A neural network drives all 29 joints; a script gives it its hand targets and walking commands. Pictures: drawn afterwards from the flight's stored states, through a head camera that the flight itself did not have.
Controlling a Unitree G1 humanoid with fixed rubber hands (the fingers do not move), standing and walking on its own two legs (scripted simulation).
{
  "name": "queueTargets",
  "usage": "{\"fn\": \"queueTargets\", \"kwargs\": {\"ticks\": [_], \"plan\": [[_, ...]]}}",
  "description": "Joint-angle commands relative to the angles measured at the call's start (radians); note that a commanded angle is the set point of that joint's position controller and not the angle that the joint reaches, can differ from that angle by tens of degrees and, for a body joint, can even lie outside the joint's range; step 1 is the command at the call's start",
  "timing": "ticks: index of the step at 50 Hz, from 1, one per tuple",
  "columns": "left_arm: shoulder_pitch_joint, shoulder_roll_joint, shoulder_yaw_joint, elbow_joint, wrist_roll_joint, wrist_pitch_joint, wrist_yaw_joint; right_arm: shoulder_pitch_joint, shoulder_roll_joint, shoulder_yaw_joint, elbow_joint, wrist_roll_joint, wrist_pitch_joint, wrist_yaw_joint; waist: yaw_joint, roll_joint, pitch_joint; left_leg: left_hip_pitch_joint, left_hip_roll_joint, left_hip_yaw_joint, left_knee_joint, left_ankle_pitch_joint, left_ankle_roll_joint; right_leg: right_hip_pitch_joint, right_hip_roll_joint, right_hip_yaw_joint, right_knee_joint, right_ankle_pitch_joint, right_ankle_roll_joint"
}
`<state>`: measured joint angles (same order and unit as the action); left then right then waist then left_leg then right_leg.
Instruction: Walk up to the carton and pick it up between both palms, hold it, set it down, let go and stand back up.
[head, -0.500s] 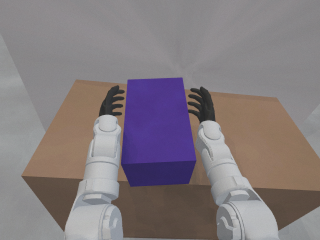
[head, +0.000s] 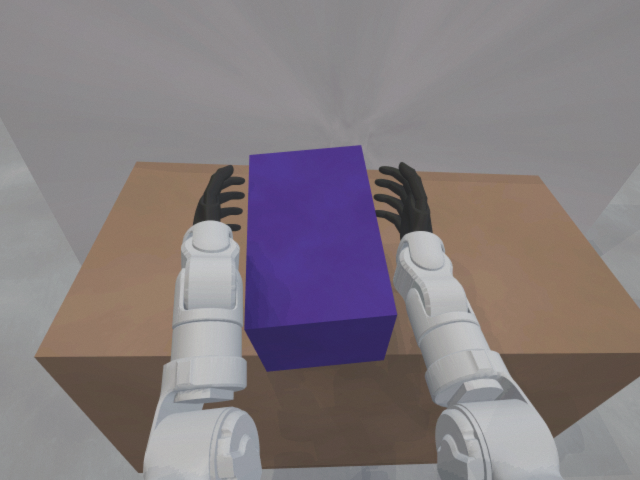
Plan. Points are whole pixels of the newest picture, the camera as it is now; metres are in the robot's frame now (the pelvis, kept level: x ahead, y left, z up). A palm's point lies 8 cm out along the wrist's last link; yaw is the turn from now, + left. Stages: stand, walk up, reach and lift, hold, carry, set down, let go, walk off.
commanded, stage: reach and lift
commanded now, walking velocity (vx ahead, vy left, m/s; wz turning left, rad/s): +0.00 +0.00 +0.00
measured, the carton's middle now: (315, 255) +0.39 +0.00 +0.08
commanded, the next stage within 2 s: hold in 0.46 s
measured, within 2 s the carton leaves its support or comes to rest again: neither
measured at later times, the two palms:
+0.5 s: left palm (203, 213) +0.38 +0.14 +0.17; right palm (408, 216) +0.37 -0.11 +0.17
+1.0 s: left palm (199, 209) +0.36 +0.14 +0.19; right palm (414, 202) +0.37 -0.11 +0.20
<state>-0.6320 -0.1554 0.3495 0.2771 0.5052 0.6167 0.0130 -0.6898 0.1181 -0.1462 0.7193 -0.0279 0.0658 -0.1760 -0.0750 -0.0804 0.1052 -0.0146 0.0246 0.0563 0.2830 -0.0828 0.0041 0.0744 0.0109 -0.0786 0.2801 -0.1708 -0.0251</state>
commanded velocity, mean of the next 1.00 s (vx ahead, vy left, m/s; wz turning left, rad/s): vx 0.00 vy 0.00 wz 0.00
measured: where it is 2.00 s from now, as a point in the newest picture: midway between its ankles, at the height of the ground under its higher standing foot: outside the picture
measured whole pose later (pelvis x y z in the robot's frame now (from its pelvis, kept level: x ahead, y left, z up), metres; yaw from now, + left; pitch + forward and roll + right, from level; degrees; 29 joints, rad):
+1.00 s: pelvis -0.01 -0.01 +0.00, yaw +0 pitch -10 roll +0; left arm -0.65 -0.13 0.33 0.13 0.50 0.72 0.02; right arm -0.75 0.11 -0.09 0.64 0.03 0.14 -0.21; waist -0.07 -0.09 0.09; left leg -0.02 0.04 0.06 0.28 -0.07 -0.01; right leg 0.06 0.02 -0.09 0.28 -0.16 -0.04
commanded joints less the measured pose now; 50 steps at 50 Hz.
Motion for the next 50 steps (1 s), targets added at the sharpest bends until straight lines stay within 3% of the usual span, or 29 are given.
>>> {"fn": "queueTargets", "kwargs": {"ticks": [1,6,8,15,17,23,26,29,30,33,37,39,40,43,44,50], "plan": [[-0.616,-0.461,-0.378,-0.104,-0.146,-0.102,-0.156,-0.634,0.424,0.275,-0.195,0.018,-0.078,0.115,-0.001,0.074,-0.394,0.202,-0.02,0.037,-0.005,0.039,0.019,-0.071,0.006,-0.045,-0.063,0.109,0.071],[-0.618,-0.42,-0.359,-0.106,-0.132,-0.093,-0.165,-0.597,0.426,0.277,-0.163,0.005,-0.071,0.1,-0.007,0.06,-0.382,0.182,-0.028,0.041,-0.018,0.009,0.032,-0.054,-0.005,-0.043,-0.062,0.137,0.08],[-0.632,-0.433,-0.405,-0.165,-0.146,-0.096,-0.164,-0.591,0.417,0.296,-0.192,0.023,-0.073,0.101,-0.019,0.098,-0.44,0.221,-0.028,0.041,0.0,0.083,0.015,-0.033,0.0,-0.041,-0.044,0.207,0.077],[-0.572,-0.425,-0.437,-0.242,-0.17,-0.084,-0.178,-0.53,0.422,0.379,-0.255,0.071,-0.07,0.063,-0.044,0.095,-0.471,0.251,-0.039,0.012,0.043,0.248,0.001,0.053,-0.001,-0.037,-0.013,0.459,0.098],[-0.515,-0.429,-0.439,-0.23,-0.161,-0.068,-0.179,-0.521,0.399,0.405,-0.285,0.089,-0.065,0.056,-0.039,0.087,-0.463,0.286,-0.037,0.01,0.047,0.301,-0.008,0.051,0.011,-0.045,-0.015,0.488,0.1],[-0.417,-0.407,-0.411,-0.253,-0.126,0.005,-0.205,-0.448,0.327,0.393,-0.305,0.122,-0.029,0.042,-0.064,0.1,-0.291,0.296,-0.025,0.006,0.038,0.315,-0.029,0.03,0.021,-0.057,-0.042,0.386,0.076],[-0.428,-0.427,-0.445,-0.302,-0.142,0.014,-0.199,-0.492,0.314,0.412,-0.377,0.145,-0.033,0.047,-0.043,0.084,-0.299,0.307,-0.019,0.002,0.04,0.305,-0.029,0.0,0.033,-0.062,-0.055,0.305,0.065],[-0.511,-0.442,-0.49,-0.339,-0.165,0.0,-0.174,-0.555,0.328,0.413,-0.404,0.144,-0.043,0.064,-0.035,0.116,-0.345,0.305,-0.006,0.002,0.029,0.247,-0.029,-0.049,0.037,-0.075,-0.058,0.188,0.049],[-0.518,-0.436,-0.493,-0.327,-0.172,-0.007,-0.16,-0.57,0.329,0.414,-0.405,0.14,-0.045,0.071,-0.018,0.115,-0.354,0.305,-0.002,-0.002,0.031,0.242,-0.031,-0.067,0.035,-0.066,-0.06,0.171,0.042],[-0.534,-0.424,-0.467,-0.266,-0.169,0.002,-0.142,-0.603,0.322,0.373,-0.364,0.101,-0.03,0.09,0.0,0.081,-0.303,0.252,0.012,-0.005,-0.023,0.04,0.0,-0.119,0.028,-0.068,-0.076,0.011,0.036],[-0.612,-0.438,-0.449,-0.23,-0.177,0.009,-0.126,-0.652,0.34,0.313,-0.311,0.064,-0.013,0.119,-0.002,0.084,-0.36,0.199,0.018,0.009,-0.055,-0.133,0.027,-0.132,0.015,-0.055,-0.066,-0.085,0.031],[-0.637,-0.429,-0.437,-0.23,-0.186,0.008,-0.125,-0.672,0.368,0.311,-0.313,0.063,-0.007,0.125,0.007,0.054,-0.393,0.176,0.01,0.02,-0.052,-0.14,0.042,-0.115,0.014,-0.05,-0.06,-0.072,0.04],[-0.617,-0.432,-0.433,-0.228,-0.182,0.012,-0.127,-0.653,0.375,0.318,-0.306,0.059,-0.001,0.122,0.0,0.056,-0.4,0.193,0.008,0.023,-0.037,-0.09,0.041,-0.117,0.009,-0.048,-0.061,-0.035,0.045],[-0.622,-0.414,-0.399,-0.208,-0.168,0.027,-0.138,-0.678,0.4,0.324,-0.28,0.081,0.012,0.111,0.017,0.06,-0.424,0.195,-0.006,0.039,-0.026,-0.062,0.051,-0.088,-0.001,-0.026,-0.066,-0.008,0.056],[-0.625,-0.405,-0.402,-0.214,-0.162,0.031,-0.141,-0.66,0.389,0.323,-0.256,0.084,0.018,0.108,0.003,0.08,-0.416,0.197,-0.012,0.042,-0.024,-0.05,0.042,-0.082,-0.005,-0.028,-0.061,0.015,0.06],[-0.567,-0.381,-0.371,-0.253,-0.14,0.068,-0.188,-0.597,0.392,0.353,-0.282,0.11,0.042,0.057,-0.036,0.065,-0.342,0.206,-0.033,0.042,-0.007,0.037,0.033,0.011,-0.009,-0.034,-0.051,0.182,0.086]]}}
